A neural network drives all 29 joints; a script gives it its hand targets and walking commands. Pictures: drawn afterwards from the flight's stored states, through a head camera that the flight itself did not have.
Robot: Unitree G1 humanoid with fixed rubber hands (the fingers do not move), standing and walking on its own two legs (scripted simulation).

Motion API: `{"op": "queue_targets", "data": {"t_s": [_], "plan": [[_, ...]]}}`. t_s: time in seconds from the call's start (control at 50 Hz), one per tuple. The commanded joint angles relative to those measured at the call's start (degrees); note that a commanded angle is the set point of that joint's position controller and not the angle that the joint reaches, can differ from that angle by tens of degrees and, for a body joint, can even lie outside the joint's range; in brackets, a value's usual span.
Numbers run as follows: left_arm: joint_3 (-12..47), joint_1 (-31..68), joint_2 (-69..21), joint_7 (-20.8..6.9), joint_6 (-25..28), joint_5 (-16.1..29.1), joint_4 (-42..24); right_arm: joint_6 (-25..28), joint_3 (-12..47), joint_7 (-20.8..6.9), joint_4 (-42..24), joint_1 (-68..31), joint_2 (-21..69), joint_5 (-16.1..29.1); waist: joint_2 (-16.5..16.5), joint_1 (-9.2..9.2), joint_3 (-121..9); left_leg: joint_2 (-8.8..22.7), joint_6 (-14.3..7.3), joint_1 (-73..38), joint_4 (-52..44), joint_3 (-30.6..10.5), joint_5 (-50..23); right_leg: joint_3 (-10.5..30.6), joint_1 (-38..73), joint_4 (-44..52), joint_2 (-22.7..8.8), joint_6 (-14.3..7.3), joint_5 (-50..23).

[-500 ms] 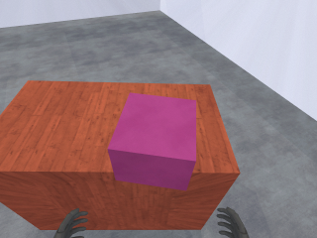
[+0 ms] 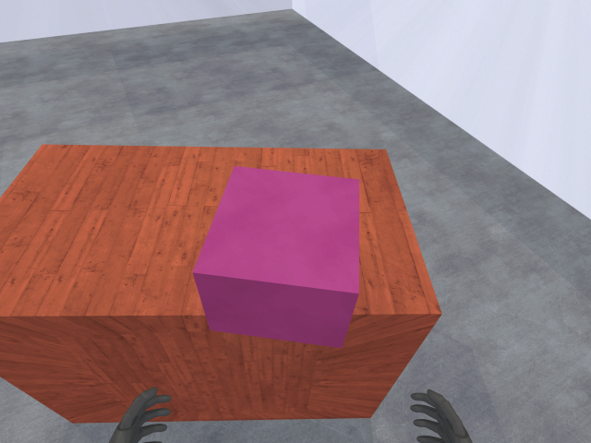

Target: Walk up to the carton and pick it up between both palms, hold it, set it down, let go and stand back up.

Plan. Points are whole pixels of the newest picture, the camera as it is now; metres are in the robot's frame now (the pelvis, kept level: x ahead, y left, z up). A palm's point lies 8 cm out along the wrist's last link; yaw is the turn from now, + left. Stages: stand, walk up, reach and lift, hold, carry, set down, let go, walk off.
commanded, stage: let go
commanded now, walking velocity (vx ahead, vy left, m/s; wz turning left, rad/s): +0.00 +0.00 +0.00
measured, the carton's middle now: (285, 253) +0.44 +0.01 -0.02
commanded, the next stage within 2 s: stand in 0.16 s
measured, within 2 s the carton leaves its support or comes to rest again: neither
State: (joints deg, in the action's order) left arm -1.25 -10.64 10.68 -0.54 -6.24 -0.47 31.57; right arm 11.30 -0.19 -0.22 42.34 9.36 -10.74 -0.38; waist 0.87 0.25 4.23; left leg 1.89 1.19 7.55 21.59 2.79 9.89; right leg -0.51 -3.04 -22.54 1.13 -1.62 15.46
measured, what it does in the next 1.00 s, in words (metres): stands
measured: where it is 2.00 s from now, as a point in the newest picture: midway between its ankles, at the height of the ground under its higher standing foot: outside the picture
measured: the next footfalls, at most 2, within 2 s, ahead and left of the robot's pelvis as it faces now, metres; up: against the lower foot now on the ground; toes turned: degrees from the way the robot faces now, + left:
none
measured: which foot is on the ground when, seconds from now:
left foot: down 0.00-1.00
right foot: down 0.00-1.00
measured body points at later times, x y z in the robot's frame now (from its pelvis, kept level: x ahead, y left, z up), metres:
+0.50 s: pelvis +0.00 +0.00 -0.01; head +0.00 -0.01 +0.44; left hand +0.11 +0.25 -0.11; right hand +0.09 -0.24 -0.14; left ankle +0.02 +0.13 -0.74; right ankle -0.03 -0.10 -0.74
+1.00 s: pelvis +0.00 +0.00 +0.00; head +0.00 -0.02 +0.45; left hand +0.05 +0.23 -0.13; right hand +0.04 -0.24 -0.16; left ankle +0.02 +0.13 -0.74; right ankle -0.03 -0.10 -0.74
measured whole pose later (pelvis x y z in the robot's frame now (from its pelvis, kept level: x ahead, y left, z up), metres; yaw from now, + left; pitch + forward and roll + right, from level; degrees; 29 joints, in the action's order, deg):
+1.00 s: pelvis +0.00 +0.00 +0.00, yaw +0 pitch -2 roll +0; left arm -2.4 -21.6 8.7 1.6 1.6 -1.2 46.9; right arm -0.4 -2.7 0.4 56.5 16.5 -10.9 -1.5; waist -1.4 0.2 -0.1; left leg 2.4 1.4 11.5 24.9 3.0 11.8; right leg -0.2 -7.0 -25.6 1.5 -2.1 17.1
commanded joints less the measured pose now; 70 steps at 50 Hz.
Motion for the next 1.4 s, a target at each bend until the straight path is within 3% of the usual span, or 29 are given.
{"op": "queue_targets", "data": {"t_s": [0.0,0.14,0.16,0.18,0.2,0.24,0.32,0.64,1.38], "plan": [[-1.7,3.0,6.2,0.3,1.1,-0.1,-6.0,1.4,-1.7,-0.2,-5.6,-3.1,-6.5,0.3,-0.1,-0.13,-4.9,-1.9,-0.3,-14.6,0.3,-0.2,-10.9,0.2,-13.8,7.1,-1.5,1.3,-14.4],[-1.3,3.3,5.9,0.3,0.9,-0.3,-6.5,1.1,-2.1,-0.5,-6.2,-3.1,-7.0,0.2,-0.2,-0.14,-4.3,-1.7,-0.1,-14.3,0.3,-0.2,-10.5,0.2,-14.3,7.0,-1.4,1.0,-13.3],[-2.6,-2.5,8.9,0.4,4.6,-3.4,-3.7,-5.7,-3.4,0.0,-1.5,3.3,-9.5,-1.5,-8.4,-1.61,-5.0,6.5,-1.1,-2.4,1.6,-5.8,-18.5,4.0,-9.6,2.4,-5.0,1.6,-9.9],[-2.8,-4.1,8.9,0.2,5.8,-2.8,-2.4,-8.7,-3.5,0.0,-1.4,3.7,-9.4,-2.1,-7.5,-1.15,-3.1,5.7,-1.4,3.3,0.9,-5.2,-8.9,5.5,-7.4,3.2,-5.4,1.5,-5.8],[-2.6,-3.3,8.5,0.1,6.5,-2.5,-2.2,-10.1,-3.2,-0.3,-2.3,2.8,-8.4,-2.4,-5.1,-0.74,-1.0,4.8,-1.0,5.6,0.4,-4.7,-4.1,5.8,-7.9,3.4,-5.5,1.3,-6.5],[-2.4,-2.2,7.3,-0.1,7.5,-2.2,-1.9,-10.8,-3.1,-0.8,-3.0,2.5,-7.9,-2.0,-1.8,-0.21,-5.2,4.2,-0.9,3.8,1.3,-4.5,-4.8,6.0,-7.1,1.2,-5.8,0.4,-12.7],[-1.9,-3.3,6.0,0.1,7.9,-1.7,-0.8,-10.6,-3.6,-1.4,-1.5,2.1,-8.6,-1.6,0.9,-0.51,-7.3,3.5,-0.8,2.5,2.8,-4.5,-4.2,5.9,-9.1,1.0,-5.7,-0.3,-13.6],[-2.4,-11.1,6.1,1.7,8.4,-1.1,5.5,-11.0,-3.7,-0.2,5.6,6.8,-7.3,-1.5,-0.5,-0.39,-1.3,3.4,-1.4,3.1,0.7,-5.0,-3.5,7.1,-12.8,2.9,-5.5,-1.4,-8.8],[-1.7,-15.8,1.1,3.5,8.3,-0.3,25.3,-11.9,-2.3,2.3,22.2,11.5,-1.4,-0.8,-0.4,0.08,2.4,3.6,-0.6,-0.5,-1.4,-3.2,-5.1,6.8,-9.3,5.8,-5.5,-2.7,-13.6]]}}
